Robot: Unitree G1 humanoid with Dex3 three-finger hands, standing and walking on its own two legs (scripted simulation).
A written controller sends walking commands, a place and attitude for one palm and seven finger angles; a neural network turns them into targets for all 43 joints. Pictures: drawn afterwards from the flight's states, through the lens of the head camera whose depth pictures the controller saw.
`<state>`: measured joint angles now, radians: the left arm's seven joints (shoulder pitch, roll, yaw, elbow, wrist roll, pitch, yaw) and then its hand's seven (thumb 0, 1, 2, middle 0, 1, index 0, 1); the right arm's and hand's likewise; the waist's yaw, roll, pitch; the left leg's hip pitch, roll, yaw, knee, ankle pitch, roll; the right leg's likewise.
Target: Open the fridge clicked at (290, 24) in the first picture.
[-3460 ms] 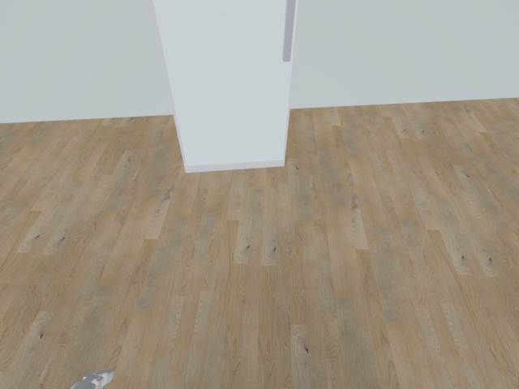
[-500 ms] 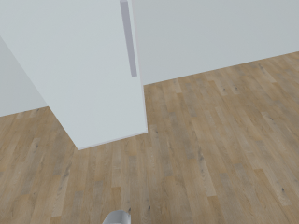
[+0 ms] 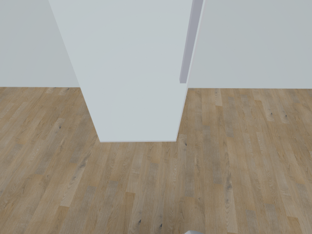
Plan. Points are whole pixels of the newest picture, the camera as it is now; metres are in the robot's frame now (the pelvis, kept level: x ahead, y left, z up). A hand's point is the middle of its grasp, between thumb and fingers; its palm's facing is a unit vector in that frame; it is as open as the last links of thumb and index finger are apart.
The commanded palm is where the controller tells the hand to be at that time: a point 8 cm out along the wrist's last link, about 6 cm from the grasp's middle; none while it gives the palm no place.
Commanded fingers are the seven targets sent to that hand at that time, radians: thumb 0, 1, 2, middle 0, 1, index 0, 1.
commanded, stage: take the last steps up to it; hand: right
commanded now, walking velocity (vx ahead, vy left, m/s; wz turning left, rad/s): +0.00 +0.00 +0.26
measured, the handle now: (188, 43) +0.77 -0.07 +0.09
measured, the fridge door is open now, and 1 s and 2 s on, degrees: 0 0 0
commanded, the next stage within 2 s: come to a stop and stand still in 1.04 s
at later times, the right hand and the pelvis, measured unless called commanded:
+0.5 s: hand out of the picture +0.11 -0.22 -0.16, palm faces -0.12 +0.98 -0.17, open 7.3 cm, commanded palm none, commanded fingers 0.00 -0.90 -0.90 0.20 0.30 0.20 0.30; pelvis +0.05 -0.03 +0.02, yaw +8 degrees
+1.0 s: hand (204, 232) +0.17 -0.13 -0.17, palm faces -0.04 +0.99 -0.14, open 7.3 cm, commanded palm none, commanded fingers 0.00 -0.90 -0.90 0.20 0.30 0.20 0.30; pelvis +0.18 +0.02 +0.01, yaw +6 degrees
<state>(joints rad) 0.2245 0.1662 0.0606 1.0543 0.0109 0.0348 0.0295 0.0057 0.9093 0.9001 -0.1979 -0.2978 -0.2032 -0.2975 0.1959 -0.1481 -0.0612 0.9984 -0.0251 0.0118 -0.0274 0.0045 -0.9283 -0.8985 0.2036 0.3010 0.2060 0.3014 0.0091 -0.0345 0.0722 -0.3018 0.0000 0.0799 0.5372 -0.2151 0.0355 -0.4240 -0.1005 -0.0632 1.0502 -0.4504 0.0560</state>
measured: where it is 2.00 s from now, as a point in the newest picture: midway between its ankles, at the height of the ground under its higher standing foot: outside the picture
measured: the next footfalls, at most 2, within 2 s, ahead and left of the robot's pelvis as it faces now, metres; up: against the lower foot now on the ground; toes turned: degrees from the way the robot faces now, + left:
right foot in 0.16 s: +0.06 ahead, -0.15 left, +0.00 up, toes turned -2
left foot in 0.66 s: +0.15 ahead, +0.14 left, +0.00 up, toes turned +16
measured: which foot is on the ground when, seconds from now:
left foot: down 0.00-0.16, up 0.18-0.64, down 0.66-1.00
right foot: up 0.00-0.14, down 0.16-0.66, up 0.68-1.00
